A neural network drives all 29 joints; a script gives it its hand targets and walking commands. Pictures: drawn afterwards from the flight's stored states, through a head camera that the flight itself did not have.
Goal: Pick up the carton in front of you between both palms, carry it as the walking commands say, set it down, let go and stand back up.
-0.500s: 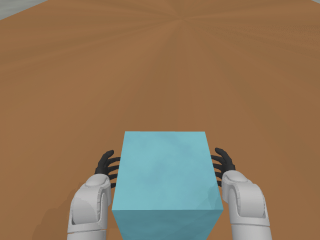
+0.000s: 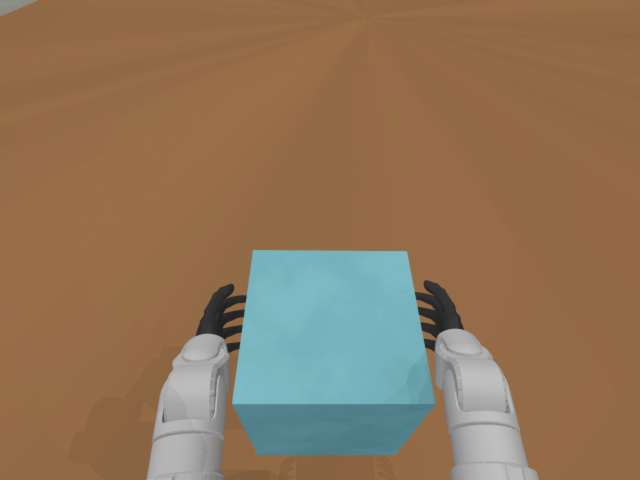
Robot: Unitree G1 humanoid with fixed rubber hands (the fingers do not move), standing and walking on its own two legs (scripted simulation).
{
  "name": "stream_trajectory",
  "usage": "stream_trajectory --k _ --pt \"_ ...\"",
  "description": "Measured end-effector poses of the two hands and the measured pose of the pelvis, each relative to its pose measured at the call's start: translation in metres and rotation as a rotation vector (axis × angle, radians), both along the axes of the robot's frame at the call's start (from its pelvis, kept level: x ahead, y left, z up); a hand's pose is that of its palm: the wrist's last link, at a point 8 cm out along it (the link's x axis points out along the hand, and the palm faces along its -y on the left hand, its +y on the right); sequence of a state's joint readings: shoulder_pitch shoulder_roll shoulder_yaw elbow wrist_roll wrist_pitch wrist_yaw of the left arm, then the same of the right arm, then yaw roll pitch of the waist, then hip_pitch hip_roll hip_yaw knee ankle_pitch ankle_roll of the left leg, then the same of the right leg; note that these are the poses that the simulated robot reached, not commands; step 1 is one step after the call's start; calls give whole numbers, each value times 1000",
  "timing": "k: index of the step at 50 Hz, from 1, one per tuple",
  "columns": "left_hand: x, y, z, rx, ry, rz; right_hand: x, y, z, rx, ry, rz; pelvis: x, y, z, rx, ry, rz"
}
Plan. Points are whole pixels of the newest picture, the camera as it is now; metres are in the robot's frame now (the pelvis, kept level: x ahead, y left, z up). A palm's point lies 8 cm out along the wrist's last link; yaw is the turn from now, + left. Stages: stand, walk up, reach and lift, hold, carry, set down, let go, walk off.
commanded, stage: carry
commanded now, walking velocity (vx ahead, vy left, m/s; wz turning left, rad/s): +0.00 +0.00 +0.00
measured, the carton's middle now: (328, 358) +0.31 +0.00 -0.04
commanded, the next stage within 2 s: hold in 0.30 s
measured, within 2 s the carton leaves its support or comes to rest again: neither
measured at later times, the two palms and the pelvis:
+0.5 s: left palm (193, 365) +0.26 +0.16 +0.04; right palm (436, 344) +0.28 -0.13 +0.04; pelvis -0.01 +0.00 +0.01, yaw +4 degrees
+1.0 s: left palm (203, 373) +0.24 +0.15 +0.05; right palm (456, 352) +0.26 -0.15 +0.05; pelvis -0.03 -0.02 +0.00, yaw +4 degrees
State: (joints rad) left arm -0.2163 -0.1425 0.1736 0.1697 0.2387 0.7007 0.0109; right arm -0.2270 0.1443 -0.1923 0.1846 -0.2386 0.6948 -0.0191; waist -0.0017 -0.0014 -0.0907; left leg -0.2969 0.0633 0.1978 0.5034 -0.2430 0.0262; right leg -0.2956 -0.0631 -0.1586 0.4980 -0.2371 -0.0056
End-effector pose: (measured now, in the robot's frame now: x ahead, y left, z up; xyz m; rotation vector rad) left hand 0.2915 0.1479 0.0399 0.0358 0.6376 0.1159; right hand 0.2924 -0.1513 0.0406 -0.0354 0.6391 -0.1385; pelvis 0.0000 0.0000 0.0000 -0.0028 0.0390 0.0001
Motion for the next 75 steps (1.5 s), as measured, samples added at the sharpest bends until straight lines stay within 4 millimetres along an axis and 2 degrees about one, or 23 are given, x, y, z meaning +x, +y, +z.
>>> stream_trajectory --k 16,29,45,55,65,70,75 --pt "-5 4 0 0 24 4 -4 5 0 -2 24 4 2 4 1 -1 -22 1" --pt "-40 19 4 0 23 89 -12 21 7 -17 23 102 -14 -6 7 9 -168 77" --pt "-51 3 13 2 12 78 -28 4 12 -4 12 84 -34 -19 3 14 -222 75" --pt "-41 -4 16 -6 5 61 -24 -3 16 2 5 58 -29 -21 2 11 -223 61" --pt "-23 -1 13 -13 17 63 -7 -1 13 10 17 50 -17 -17 4 11 -202 60" --pt "-6 -2 -1 -42 34 72 8 -1 0 36 34 20 -15 -15 1 8 -171 63" --pt "14 -3 -29 -40 49 56 22 -3 -28 33 49 -1 -17 -14 -5 4 -95 65"
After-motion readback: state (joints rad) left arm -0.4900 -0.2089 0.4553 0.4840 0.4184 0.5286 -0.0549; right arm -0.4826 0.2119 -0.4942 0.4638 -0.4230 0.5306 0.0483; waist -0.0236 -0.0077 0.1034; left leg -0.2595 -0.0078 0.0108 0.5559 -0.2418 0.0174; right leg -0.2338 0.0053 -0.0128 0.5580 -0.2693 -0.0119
